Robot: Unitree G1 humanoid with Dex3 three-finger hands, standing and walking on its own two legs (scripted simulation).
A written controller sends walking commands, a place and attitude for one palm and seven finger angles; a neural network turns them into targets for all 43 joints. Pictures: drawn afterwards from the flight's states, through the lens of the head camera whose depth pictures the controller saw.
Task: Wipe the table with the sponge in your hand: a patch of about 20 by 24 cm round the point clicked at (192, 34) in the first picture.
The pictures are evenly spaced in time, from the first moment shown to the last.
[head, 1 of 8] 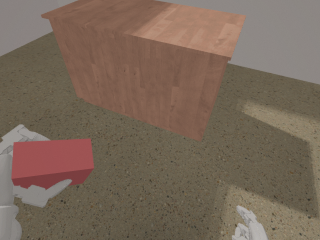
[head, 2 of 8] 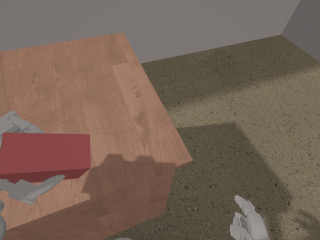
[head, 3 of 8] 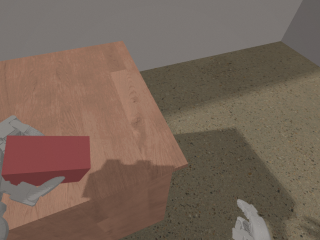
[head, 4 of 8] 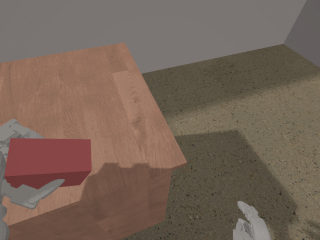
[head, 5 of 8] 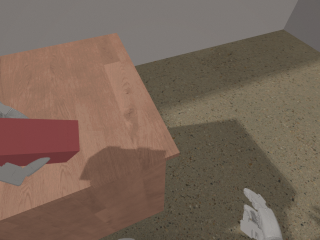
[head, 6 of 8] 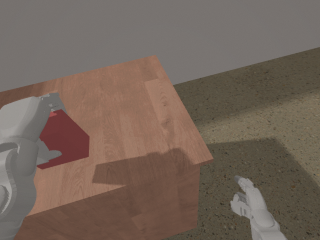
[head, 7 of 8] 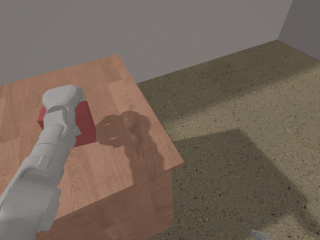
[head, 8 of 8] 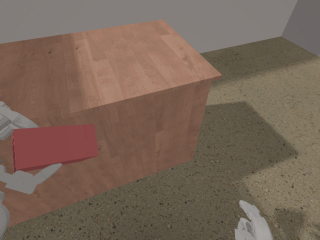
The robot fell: no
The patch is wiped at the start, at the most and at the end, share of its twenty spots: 0.00 1.00 1.00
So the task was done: yes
